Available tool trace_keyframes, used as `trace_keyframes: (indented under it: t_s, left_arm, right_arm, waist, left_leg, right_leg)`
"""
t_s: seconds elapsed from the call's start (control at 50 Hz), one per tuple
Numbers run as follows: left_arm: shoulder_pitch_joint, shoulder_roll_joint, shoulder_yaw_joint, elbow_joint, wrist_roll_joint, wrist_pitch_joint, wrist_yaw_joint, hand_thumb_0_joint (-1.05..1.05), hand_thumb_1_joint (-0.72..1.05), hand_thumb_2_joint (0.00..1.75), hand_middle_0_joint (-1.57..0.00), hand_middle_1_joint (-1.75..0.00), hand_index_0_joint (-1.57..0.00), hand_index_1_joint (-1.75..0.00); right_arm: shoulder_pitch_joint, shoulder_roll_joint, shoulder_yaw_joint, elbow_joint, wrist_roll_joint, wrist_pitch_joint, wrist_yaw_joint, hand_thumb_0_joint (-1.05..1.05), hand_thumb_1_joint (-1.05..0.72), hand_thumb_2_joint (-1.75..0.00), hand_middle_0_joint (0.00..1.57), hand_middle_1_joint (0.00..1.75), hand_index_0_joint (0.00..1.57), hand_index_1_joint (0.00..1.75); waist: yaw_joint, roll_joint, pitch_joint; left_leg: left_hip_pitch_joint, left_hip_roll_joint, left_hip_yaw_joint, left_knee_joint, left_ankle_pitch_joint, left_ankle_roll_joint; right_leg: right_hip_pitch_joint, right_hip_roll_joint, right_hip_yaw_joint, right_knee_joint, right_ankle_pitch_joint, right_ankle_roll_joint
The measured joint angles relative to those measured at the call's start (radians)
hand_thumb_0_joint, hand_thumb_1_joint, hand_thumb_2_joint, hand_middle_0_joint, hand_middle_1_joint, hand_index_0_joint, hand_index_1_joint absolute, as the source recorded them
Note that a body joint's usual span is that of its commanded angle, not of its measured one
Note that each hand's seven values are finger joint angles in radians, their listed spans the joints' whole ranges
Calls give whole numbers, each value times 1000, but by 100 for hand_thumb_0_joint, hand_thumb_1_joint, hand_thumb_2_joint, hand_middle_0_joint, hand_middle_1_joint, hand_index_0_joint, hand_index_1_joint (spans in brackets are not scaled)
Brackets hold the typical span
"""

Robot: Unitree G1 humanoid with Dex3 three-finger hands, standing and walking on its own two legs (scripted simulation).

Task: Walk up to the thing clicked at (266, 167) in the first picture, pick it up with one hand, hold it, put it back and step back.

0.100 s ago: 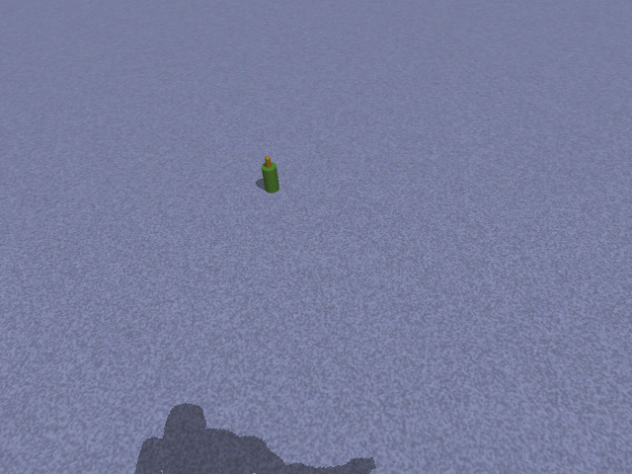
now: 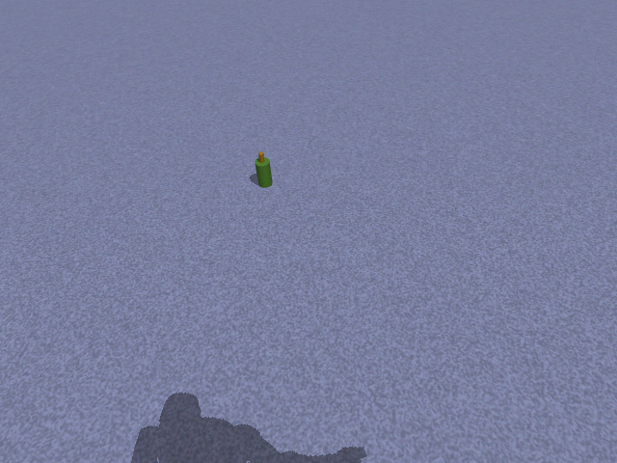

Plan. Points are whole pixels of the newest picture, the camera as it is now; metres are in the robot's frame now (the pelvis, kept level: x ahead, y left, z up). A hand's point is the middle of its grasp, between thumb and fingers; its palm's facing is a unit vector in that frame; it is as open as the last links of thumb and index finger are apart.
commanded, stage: stand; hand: left
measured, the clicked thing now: (263, 168) +1.50 +0.26 -0.69
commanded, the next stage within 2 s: walk up in 1.02 s
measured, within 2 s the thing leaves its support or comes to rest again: neither
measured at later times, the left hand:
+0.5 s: hand out of the picture +0.08 +0.25 -0.16, palm faces -0.02 -0.94 -0.34, open 7.4 cm
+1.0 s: hand out of the picture +0.08 +0.25 -0.16, palm faces -0.02 -0.94 -0.34, open 7.4 cm
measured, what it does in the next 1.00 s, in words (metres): stands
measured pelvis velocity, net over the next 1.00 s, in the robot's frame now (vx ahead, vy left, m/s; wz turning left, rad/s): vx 0.01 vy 0.00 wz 0.00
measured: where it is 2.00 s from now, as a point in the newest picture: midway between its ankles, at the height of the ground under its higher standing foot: (303, 437)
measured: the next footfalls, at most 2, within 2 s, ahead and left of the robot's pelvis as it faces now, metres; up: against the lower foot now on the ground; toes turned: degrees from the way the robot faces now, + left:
left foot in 1.36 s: +0.21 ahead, +0.20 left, +0.00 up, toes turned +8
right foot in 1.86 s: +0.50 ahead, -0.05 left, +0.00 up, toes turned -3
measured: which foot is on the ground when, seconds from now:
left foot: down 0.00-1.00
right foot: down 0.00-1.00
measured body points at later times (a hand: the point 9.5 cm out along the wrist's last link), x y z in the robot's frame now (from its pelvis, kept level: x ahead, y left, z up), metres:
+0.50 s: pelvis +0.01 +0.00 +0.00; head +0.02 +0.00 +0.45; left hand +0.08 +0.30 -0.13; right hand +0.08 -0.30 -0.14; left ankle +0.01 +0.13 -0.75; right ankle +0.00 -0.12 -0.75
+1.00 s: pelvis +0.01 +0.00 +0.00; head +0.02 -0.01 +0.45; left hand +0.08 +0.30 -0.13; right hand +0.09 -0.30 -0.13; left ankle +0.01 +0.13 -0.75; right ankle +0.00 -0.12 -0.75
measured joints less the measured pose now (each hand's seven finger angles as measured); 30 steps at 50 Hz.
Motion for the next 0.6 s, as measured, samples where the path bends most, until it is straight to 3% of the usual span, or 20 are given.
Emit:
trace_keyframes:
  t_s: [0.6]
  left_arm:
    - [-2,0,1,-1,-2,3,-1,1,91,90,-20,-30,-20,-30]
  right_arm:
    - [0,-8,5,-1,0,-1,-5,1,-91,-90,20,29,20,30]
  waist:
    - [2,3,-5]
  left_leg:
    - [17,0,-3,-18,-3,-2]
  right_leg:
    - [16,0,-3,-11,-8,-2]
